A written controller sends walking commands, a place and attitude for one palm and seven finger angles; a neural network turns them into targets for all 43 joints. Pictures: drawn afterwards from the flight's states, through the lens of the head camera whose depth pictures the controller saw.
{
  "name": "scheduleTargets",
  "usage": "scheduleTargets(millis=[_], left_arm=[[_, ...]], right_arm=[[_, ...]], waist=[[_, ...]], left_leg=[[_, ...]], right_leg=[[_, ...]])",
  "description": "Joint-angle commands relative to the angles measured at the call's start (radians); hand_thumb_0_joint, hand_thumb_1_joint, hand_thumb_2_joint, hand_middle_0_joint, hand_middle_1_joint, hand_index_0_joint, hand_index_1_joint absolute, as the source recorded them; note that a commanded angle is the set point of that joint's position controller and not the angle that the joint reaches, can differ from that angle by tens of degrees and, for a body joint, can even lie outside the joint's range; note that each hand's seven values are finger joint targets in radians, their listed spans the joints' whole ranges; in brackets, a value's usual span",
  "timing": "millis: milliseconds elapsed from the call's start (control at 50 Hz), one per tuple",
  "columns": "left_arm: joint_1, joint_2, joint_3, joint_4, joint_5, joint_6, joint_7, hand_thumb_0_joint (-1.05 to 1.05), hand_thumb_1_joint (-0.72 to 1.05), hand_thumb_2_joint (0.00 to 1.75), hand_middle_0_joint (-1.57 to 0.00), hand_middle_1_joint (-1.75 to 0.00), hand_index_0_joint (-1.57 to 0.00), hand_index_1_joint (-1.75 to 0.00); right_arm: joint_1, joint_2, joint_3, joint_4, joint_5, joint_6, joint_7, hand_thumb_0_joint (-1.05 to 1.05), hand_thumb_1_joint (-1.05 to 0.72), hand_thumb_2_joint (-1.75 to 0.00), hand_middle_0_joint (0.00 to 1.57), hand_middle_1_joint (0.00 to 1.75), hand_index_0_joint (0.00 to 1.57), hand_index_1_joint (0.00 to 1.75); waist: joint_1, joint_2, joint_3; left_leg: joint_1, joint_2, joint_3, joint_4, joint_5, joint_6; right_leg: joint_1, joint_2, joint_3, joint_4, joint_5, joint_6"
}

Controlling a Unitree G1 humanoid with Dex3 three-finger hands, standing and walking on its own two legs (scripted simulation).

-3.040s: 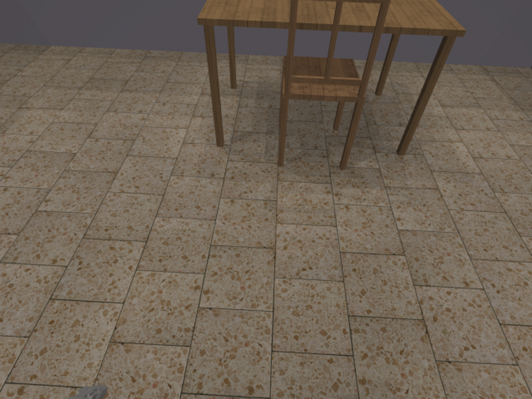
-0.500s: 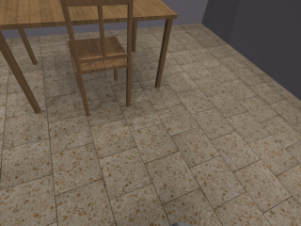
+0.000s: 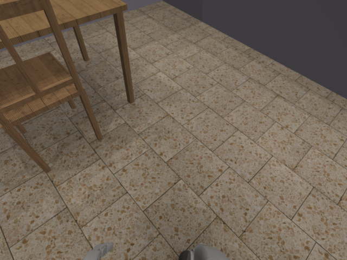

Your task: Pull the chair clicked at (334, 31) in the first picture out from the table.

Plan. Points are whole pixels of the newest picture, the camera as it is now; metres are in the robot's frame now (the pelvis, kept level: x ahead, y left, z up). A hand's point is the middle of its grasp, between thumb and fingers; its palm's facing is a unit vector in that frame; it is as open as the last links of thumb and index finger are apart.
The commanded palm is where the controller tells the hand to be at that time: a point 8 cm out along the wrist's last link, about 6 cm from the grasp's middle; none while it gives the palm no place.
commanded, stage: walk to a spot facing it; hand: left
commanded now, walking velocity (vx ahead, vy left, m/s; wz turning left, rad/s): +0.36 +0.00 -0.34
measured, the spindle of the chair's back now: (19, 61) +0.81 +0.58 -0.05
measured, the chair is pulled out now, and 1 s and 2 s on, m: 0.00 0.00 0.00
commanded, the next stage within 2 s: turn to face it in 0.72 s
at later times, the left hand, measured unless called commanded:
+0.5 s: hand (89, 240) +0.20 +0.22 -0.18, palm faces -0.04 -0.99 -0.17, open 7.3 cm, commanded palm none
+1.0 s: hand (141, 127) +0.57 +0.10 -0.16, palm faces -0.38 -0.89 -0.25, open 7.3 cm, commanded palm none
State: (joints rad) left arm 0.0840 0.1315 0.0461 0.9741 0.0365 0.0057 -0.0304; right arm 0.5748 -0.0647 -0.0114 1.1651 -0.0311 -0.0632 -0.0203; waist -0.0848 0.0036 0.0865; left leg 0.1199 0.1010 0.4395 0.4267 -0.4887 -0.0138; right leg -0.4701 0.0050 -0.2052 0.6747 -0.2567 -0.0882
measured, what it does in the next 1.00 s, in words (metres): walks ahead, turning right: right foot, then left foot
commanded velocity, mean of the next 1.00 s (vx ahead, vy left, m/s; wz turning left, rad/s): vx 0.20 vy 0.00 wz -0.19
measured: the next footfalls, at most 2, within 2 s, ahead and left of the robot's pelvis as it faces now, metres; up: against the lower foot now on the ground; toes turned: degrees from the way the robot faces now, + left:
right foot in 0.04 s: +0.13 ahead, -0.08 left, +0.00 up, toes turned -10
left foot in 0.44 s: +0.35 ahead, +0.14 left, +0.00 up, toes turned +3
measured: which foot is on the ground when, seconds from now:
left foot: down 0.00-0.04, up 0.06-0.42, down 0.44-0.92, up 0.94-1.00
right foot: up 0.00-0.02, down 0.04-0.46, up 0.48-0.90, down 0.92-1.00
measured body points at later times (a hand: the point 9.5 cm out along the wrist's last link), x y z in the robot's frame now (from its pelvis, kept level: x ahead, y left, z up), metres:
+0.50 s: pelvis +0.23 +0.04 +0.00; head +0.26 +0.06 +0.45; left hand +0.21 +0.27 -0.17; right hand +0.33 -0.21 -0.12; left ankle +0.31 +0.13 -0.73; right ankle +0.10 -0.07 -0.70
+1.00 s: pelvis +0.38 -0.03 -0.01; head +0.41 -0.06 +0.44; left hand +0.59 +0.15 -0.14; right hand +0.25 -0.22 -0.17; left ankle +0.32 +0.13 -0.68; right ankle +0.42 -0.14 -0.72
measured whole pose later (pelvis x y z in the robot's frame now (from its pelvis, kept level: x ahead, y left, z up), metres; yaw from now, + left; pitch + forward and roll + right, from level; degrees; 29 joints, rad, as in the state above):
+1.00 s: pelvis +0.38 -0.03 -0.01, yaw -19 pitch -1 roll -1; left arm 0.08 0.18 0.04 0.96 0.03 -0.04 0.01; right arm 0.36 -0.18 -0.05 1.08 -0.01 0.02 -0.02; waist -0.07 0.05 0.10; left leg -0.24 0.15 0.14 0.98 -0.56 -0.04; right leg -0.41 -0.05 -0.18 0.67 -0.24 -0.07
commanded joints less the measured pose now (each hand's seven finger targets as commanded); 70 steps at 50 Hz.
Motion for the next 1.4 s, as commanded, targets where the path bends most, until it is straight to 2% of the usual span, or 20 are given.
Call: scheduleTargets(millis=[0, 20, 60, 160, 340, 400, 420, 440, 460, 580, 780, 860, 900, 940, 980, 1220, 1260, 1280, 1300, 1380], left_arm=[[0.405, 0.242, 0.071, 0.041, -0.001, -0.057, 0.023, 0.0, 0.9, 0.9, -0.2, -0.3, -0.2, -0.3], [0.444, 0.301, 0.08, 0.061, -0.026, -0.055, 0.033, 0.0, 0.9, 0.9, -0.2, -0.3, -0.2, -0.3], [0.326, 0.244, 0.066, 0.036, -0.036, -0.052, 0.049, 0.0, 0.9, 0.9, -0.2, -0.3, -0.2, -0.3], [0.189, 0.124, 0.032, 0.021, -0.01, -0.085, 0.052, 0.0, 0.9, 0.9, -0.2, -0.3, -0.2, -0.3], [0.298, 0.189, 0.031, 0.064, -0.014, -0.08, 0.036, 0.0, 0.9, 0.9, -0.2, -0.3, -0.2, -0.3], [0.275, 0.203, 0.036, 0.057, -0.022, -0.074, 0.038, 0.0, 0.9, 0.9, -0.2, -0.3, -0.2, -0.3], [0.278, 0.174, 0.034, 0.045, -0.028, -0.074, 0.034, 0.0, 0.9, 0.9, -0.2, -0.3, -0.2, -0.3], [0.313, 0.12, 0.025, 0.028, -0.036, -0.073, 0.024, 0.0, 0.9, 0.9, -0.2, -0.3, -0.2, -0.3], [0.257, 0.148, 0.028, 0.006, -0.025, -0.076, 0.027, 0.0, 0.9, 0.9, -0.2, -0.3, -0.2, -0.3], [0.24, 0.08, 0.04, 0.018, -0.011, -0.019, 0.006, 0.0, 0.9, 0.9, -0.2, -0.3, -0.2, -0.3], [0.062, 0.067, 0.041, -0.086, -0.011, 0.012, -0.005, 0.0, 0.9, 0.9, -0.2, -0.3, -0.2, -0.3], [0.24, 0.107, 0.035, -0.031, -0.001, -0.026, 0.019, 0.0, 0.9, 0.9, -0.2, -0.3, -0.2, -0.3], [0.369, 0.283, 0.06, 0.021, -0.004, -0.059, 0.041, 0.0, 0.9, 0.9, -0.2, -0.3, -0.2, -0.3], [0.23, 0.239, 0.033, -0.003, -0.023, -0.044, 0.053, 0.0, 0.9, 0.9, -0.2, -0.3, -0.2, -0.3], [0.119, 0.215, 0.028, -0.034, -0.019, -0.04, 0.058, 0.0, 0.9, 0.9, -0.2, -0.3, -0.2, -0.3], [0.05, 0.207, 0.05, -0.069, -0.011, 0.0, 0.074, 0.0, 0.9, 0.9, -0.2, -0.3, -0.2, -0.3], [0.046, 0.181, 0.05, -0.083, -0.022, 0.013, 0.069, 0.0, 0.9, 0.9, -0.2, -0.3, -0.2, -0.3], [0.056, 0.131, 0.046, -0.111, -0.031, 0.022, 0.061, 0.0, 0.9, 0.9, -0.2, -0.3, -0.2, -0.3], [-0.023, 0.104, 0.038, -0.157, -0.026, 0.027, 0.056, 0.0, 0.9, 0.9, -0.2, -0.3, -0.2, -0.3], [0.019, 0.138, 0.059, -0.116, -0.009, 0.023, 0.04, 0.0, 0.9, 0.9, -0.2, -0.3, -0.2, -0.3]], right_arm=[[-0.046, -0.184, -0.043, -0.111, 0.038, -0.016, 0.003, 0.0, -0.9, -0.9, 0.2, 0.3, 0.2, 0.3], [-0.097, -0.142, -0.04, -0.15, 0.04, -0.021, -0.002, 0.0, -0.9, -0.9, 0.2, 0.3, 0.2, 0.3], [-0.195, -0.137, -0.054, -0.175, 0.026, -0.012, 0.001, 0.0, -0.9, -0.9, 0.2, 0.3, 0.2, 0.3], [-0.117, -0.086, -0.05, -0.146, 0.003, 0.038, 0.011, 0.0, -0.9, -0.9, 0.2, 0.3, 0.2, 0.3], [-0.439, -0.146, -0.043, -0.26, 0.005, 0.01, 0.047, 0.0, -0.9, -0.9, 0.2, 0.3, 0.2, 0.3], [-0.325, -0.205, -0.057, -0.223, 0.0, -0.004, 0.034, 0.0, -0.9, -0.9, 0.2, 0.3, 0.2, 0.3], [-0.186, -0.283, -0.075, -0.185, -0.008, -0.012, 0.022, 0.0, -0.9, -0.9, 0.2, 0.3, 0.2, 0.3], [-0.053, -0.414, -0.107, -0.159, -0.017, -0.014, 0.015, 0.0, -0.9, -0.9, 0.2, 0.3, 0.2, 0.3], [-0.036, -0.397, -0.095, -0.156, -0.008, -0.001, 0.012, 0.0, -0.9, -0.9, 0.2, 0.3, 0.2, 0.3], [-0.255, -0.218, -0.051, -0.186, 0.004, -0.025, -0.004, 0.0, -0.9, -0.9, 0.2, 0.3, 0.2, 0.3], [-0.233, -0.254, -0.079, -0.181, 0.003, 0.01, -0.002, 0.0, -0.9, -0.9, 0.2, 0.3, 0.2, 0.3], [-0.231, -0.262, -0.072, -0.159, 0.009, 0.022, 0.003, 0.0, -0.9, -0.9, 0.2, 0.3, 0.2, 0.3], [-0.155, -0.143, -0.042, -0.173, 0.031, 0.03, 0.01, 0.0, -0.9, -0.9, 0.2, 0.3, 0.2, 0.3], [-0.159, -0.137, -0.036, -0.162, 0.031, 0.062, -0.003, 0.0, -0.9, -0.9, 0.2, 0.3, 0.2, 0.3], [-0.158, -0.154, -0.036, -0.14, 0.025, 0.083, -0.001, 0.0, -0.9, -0.9, 0.2, 0.3, 0.2, 0.3], [-0.237, -0.143, -0.058, -0.209, 0.014, 0.099, 0.032, 0.0, -0.9, -0.9, 0.2, 0.3, 0.2, 0.3], [-0.184, -0.187, -0.071, -0.207, 0.008, 0.091, 0.034, 0.0, -0.9, -0.9, 0.2, 0.3, 0.2, 0.3], [-0.159, -0.275, -0.092, -0.219, 0.0, 0.085, 0.031, 0.0, -0.9, -0.9, 0.2, 0.3, 0.2, 0.3], [-0.141, -0.353, -0.108, -0.234, -0.009, 0.083, 0.021, 0.0, -0.9, -0.9, 0.2, 0.3, 0.2, 0.3], [-0.293, -0.29, -0.085, -0.266, 0.004, 0.06, -0.001, 0.0, -0.9, -0.9, 0.2, 0.3, 0.2, 0.3]], waist=[[0.247, -0.043, -0.287], [0.22, -0.127, -0.331], [0.178, 0.021, -0.108], [0.024, -0.016, -0.004], [0.12, -0.125, -0.005], [0.046, -0.046, -0.075], [-0.01, 0.081, -0.167], [-0.037, 0.361, -0.28], [-0.048, 0.3, -0.248], [0.09, 0.101, -0.053], [0.055, 0.183, -0.008], [0.141, 0.113, -0.135], [0.163, -0.278, -0.361], [0.11, -0.096, -0.232], [0.087, -0.227, -0.174], [0.066, -0.138, -0.107], [0.032, 0.014, -0.115], [0.02, 0.287, -0.096], [-0.019, 0.389, -0.053], [0.058, 0.188, -0.105]], left_leg=[[-0.503, 0.105, -0.104, 0.751, 0.528, -0.006], [-0.741, -0.036, -0.213, 1.039, -0.098, -0.038], [-0.791, 0.051, -0.396, 1.036, 0.086, -0.006], [-0.61, 0.096, -0.388, 0.74, 0.167, -0.031], [-0.566, 0.02, -0.316, 0.246, 0.285, -0.023], [-0.301, -0.024, -0.289, 0.076, 0.317, -0.011], [-0.057, 0.078, -0.418, 0.022, 0.32, 0.025], [0.141, 0.36, -0.749, -0.05, 0.346, 0.117], [0.091, 0.431, -0.833, -0.144, 0.301, 0.16], [-0.241, 0.285, -0.354, -0.172, 0.538, 0.083], [-0.18, 0.263, -0.134, -0.082, 0.762, 0.095], [-0.21, 0.223, -0.146, 0.208, 0.851, 0.049], [-0.53, 0.007, -0.222, 0.655, -0.106, -0.034], [-0.495, 0.036, -0.394, 0.701, -0.12, -0.017], [-0.532, 0.043, -0.414, 0.767, -0.043, -0.03], [-0.473, 0.012, -0.304, 0.333, 0.11, -0.034], [-0.351, 0.021, -0.356, 0.1, 0.242, -0.014], [-0.326, 0.196, -0.66, -0.062, 0.331, 0.071], [-0.378, 0.354, -0.884, -0.202, 0.393, 0.186], [-0.309, 0.191, -0.689, -0.134, 0.455, 0.125]], right_leg=[[0.73, -0.238, 0.366, -0.169, 0.236, -0.17], [0.838, -0.431, 0.727, -0.266, 0.504, -0.289], [0.56, -0.382, 0.537, -0.346, 0.461, -0.198], [0.131, -0.248, 0.291, -0.443, 0.258, -0.113], [0.296, -0.209, 0.327, -0.389, 0.244, -0.077], [0.276, -0.168, 0.293, -0.188, 0.352, -0.039], [0.147, -0.108, 0.251, 0.042, 0.303, 0.003], [-0.068, 0.013, 0.124, 0.37, -0.17, 0.054], [-0.139, 0.002, 0.2, 0.541, -0.322, 0.048], [-0.128, -0.118, 0.196, 0.597, -0.035, 0.091], [-0.085, -0.089, 0.069, 0.112, 0.05, 0.116], [0.268, -0.035, 0.045, -0.15, 0.203, 0.083], [0.636, -0.431, 0.464, -0.18, 0.899, -0.06], [0.421, -0.428, 0.311, -0.287, 0.728, -0.098], [0.311, -0.404, 0.306, -0.349, 0.486, -0.061], [0.216, -0.39, 0.059, -0.28, 0.111, -0.009], [0.115, -0.332, 0.004, -0.111, -0.024, 0.057], [-0.042, -0.203, -0.039, 0.095, -0.22, 0.133], [-0.145, -0.108, 0.025, 0.337, -0.395, 0.164], [-0.19, -0.127, 0.194, 0.537, -0.114, 0.16]])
